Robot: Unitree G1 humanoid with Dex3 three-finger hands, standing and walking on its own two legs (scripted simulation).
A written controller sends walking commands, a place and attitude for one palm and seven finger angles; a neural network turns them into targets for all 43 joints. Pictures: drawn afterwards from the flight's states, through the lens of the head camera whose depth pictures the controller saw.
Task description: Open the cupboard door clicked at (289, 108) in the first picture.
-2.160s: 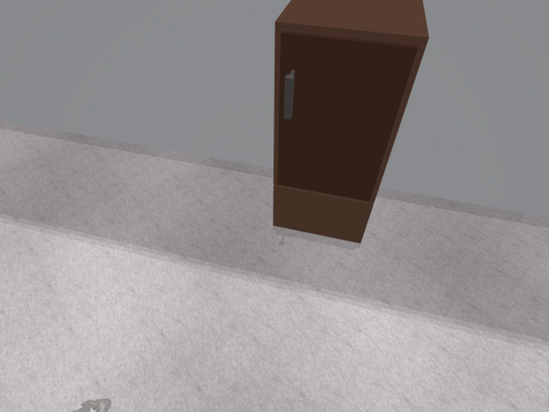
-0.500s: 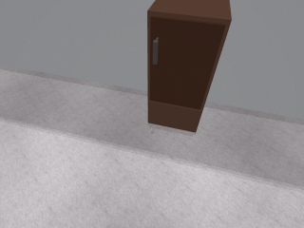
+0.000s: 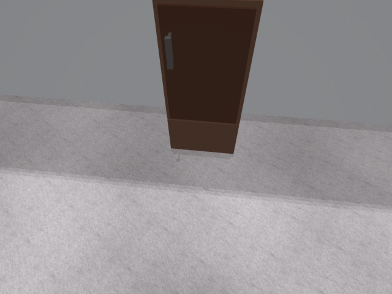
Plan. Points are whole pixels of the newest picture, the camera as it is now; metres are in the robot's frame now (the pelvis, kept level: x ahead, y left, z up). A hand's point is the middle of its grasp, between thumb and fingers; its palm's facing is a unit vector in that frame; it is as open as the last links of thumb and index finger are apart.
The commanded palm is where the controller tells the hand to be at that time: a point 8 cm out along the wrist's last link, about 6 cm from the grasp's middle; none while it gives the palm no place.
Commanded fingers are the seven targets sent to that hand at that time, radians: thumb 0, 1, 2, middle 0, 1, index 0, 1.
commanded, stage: take the last steps up to it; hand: left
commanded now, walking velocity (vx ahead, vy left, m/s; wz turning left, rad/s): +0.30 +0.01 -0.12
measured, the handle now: (170, 50) +1.03 +0.16 -0.04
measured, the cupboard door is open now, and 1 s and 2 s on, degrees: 0 0 0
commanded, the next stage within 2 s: come to a stop and stand still in 1.22 s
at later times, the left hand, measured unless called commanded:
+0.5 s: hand (119, 279) +0.18 +0.20 -0.17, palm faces -0.12 -0.98 -0.14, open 7.3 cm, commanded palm none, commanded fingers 0.00 0.90 0.90 -0.20 -0.30 -0.20 -0.30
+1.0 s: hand (130, 233) +0.29 +0.20 -0.18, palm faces +0.03 -0.98 -0.17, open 7.2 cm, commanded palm none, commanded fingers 0.00 0.90 0.90 -0.20 -0.30 -0.20 -0.30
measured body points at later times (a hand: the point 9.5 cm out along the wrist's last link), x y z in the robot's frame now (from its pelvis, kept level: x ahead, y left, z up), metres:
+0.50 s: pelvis +0.10 +0.03 +0.01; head +0.13 +0.04 +0.46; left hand +0.19 +0.25 -0.15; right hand -0.04 -0.16 -0.13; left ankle -0.01 +0.12 -0.73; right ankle +0.16 -0.13 -0.68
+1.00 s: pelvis +0.30 +0.01 +0.00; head +0.29 +0.03 +0.45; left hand +0.29 +0.25 -0.16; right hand +0.36 -0.24 -0.13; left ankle +0.39 +0.13 -0.71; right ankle +0.24 -0.11 -0.73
